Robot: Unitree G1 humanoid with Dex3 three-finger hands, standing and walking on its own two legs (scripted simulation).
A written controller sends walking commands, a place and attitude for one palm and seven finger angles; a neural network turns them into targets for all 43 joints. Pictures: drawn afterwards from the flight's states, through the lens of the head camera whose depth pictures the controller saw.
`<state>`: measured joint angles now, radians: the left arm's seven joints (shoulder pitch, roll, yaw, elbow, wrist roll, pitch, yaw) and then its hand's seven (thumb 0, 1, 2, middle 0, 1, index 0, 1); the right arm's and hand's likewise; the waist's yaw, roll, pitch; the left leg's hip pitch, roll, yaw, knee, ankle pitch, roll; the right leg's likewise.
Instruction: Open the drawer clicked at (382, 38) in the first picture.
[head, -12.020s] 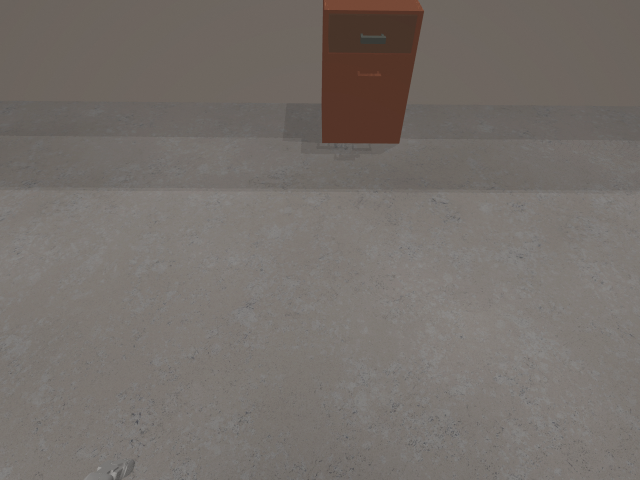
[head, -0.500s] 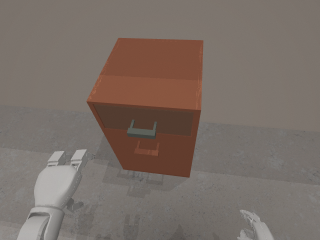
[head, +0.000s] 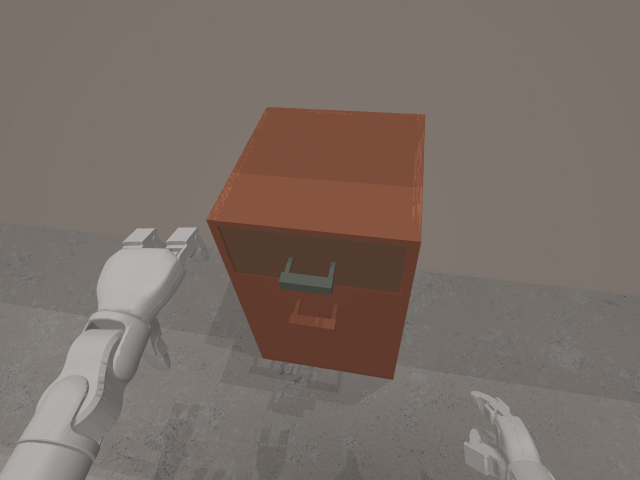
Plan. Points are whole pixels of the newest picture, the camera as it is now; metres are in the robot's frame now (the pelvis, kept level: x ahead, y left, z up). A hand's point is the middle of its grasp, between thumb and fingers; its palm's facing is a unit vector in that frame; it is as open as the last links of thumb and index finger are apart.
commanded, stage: raise the hand with hooked fingers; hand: left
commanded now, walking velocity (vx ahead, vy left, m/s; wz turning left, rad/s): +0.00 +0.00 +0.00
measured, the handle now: (308, 274) +0.54 +0.11 -0.19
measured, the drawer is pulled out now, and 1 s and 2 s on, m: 0.00 0.00 0.00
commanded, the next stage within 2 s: move the hooked fingers above the handle in 0.42 s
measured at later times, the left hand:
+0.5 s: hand (157, 295) +0.30 +0.25 +0.08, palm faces +0.05 -0.07 -1.00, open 13.8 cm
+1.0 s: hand (218, 286) +0.37 +0.21 +0.01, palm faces -0.06 -0.04 -1.00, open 13.8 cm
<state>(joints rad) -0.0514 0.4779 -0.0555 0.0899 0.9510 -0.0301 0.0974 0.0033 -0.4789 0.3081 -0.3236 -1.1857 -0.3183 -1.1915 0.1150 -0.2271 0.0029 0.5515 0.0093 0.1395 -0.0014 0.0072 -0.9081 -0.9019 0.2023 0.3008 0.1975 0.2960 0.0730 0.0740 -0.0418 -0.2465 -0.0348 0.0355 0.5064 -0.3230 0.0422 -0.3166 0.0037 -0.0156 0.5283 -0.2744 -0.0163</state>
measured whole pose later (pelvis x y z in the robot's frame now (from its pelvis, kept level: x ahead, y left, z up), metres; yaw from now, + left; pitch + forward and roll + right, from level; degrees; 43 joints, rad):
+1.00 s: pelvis +0.00 -0.01 -0.01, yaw +0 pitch +12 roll +1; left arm -0.33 0.40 -0.09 0.50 1.03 -0.05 0.24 0.00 -0.49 0.30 -0.32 -1.20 -0.32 -1.20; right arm 0.20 -0.25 -0.04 0.61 0.01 0.15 0.00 0.01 -0.91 -0.90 0.20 0.30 0.20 0.30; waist 0.02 0.06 -0.08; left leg -0.46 -0.02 0.04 0.61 -0.36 0.03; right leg -0.54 0.02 -0.02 0.64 -0.30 -0.04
